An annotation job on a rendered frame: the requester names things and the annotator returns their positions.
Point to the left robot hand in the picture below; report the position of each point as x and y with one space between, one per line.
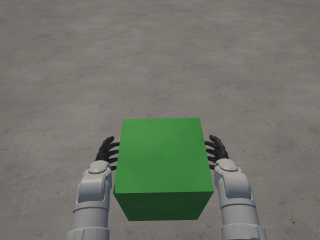
104 152

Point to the carton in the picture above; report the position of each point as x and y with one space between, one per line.
162 171

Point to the right robot hand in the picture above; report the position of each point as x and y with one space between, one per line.
219 152

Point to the robot left forearm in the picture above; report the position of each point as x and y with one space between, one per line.
92 204

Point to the robot right forearm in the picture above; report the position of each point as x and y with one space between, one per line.
237 203

